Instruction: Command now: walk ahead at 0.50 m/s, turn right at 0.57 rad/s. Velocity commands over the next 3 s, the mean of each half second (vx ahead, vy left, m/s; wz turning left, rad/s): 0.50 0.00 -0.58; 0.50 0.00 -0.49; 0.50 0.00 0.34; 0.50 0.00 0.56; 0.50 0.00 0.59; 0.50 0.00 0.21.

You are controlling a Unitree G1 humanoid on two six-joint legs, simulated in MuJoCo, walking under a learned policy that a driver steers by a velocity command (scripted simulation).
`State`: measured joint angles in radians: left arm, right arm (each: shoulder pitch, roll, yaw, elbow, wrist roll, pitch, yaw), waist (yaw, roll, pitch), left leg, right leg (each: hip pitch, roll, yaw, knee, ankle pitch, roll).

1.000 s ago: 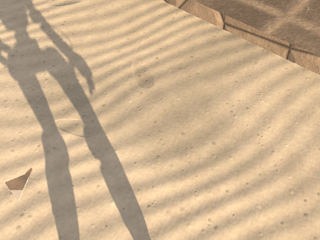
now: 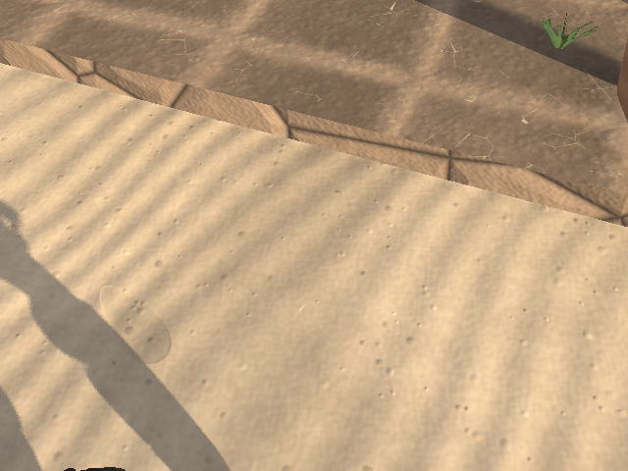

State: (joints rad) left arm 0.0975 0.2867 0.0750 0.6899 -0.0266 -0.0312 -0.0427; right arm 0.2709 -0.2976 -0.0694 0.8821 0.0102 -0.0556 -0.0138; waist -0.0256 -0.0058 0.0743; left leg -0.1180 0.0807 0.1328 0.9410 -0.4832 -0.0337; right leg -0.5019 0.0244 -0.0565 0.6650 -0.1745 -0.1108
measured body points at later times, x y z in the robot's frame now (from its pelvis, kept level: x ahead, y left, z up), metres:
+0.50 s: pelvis +0.29 +0.02 +0.01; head +0.31 +0.01 +0.46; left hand +0.41 +0.29 -0.11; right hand +0.43 -0.28 -0.06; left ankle +0.41 +0.10 -0.71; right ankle +0.12 -0.06 -0.67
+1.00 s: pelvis +0.51 -0.12 +0.00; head +0.54 -0.15 +0.45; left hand +0.84 -0.04 -0.06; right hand +0.37 -0.37 -0.13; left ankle +0.42 +0.10 -0.67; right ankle +0.55 -0.25 -0.72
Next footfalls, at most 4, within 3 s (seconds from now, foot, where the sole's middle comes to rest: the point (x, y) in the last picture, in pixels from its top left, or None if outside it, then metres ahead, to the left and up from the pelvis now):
0.44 left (285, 463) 0.45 0.09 -0.75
0.96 right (460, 395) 0.58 -0.28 -0.75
1.50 left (401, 253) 0.95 -0.20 -0.75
1.96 right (492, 221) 1.04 -0.44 -0.75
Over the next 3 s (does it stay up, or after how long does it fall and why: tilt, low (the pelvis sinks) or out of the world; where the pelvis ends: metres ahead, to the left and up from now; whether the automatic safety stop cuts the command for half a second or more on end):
stays up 1.59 -0.23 0.13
